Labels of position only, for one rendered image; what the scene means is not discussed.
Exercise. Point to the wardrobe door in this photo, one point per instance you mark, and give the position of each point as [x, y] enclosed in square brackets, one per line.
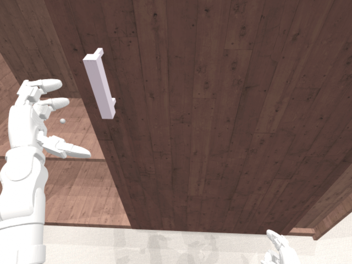
[231, 116]
[335, 195]

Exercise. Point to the left robot forearm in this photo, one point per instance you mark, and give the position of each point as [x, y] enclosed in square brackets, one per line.
[22, 206]

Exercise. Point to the right robot hand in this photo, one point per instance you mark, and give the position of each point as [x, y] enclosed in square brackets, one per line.
[287, 255]

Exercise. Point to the handle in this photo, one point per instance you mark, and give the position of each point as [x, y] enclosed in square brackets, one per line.
[97, 77]

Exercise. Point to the left robot hand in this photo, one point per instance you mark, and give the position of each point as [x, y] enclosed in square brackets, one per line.
[25, 120]

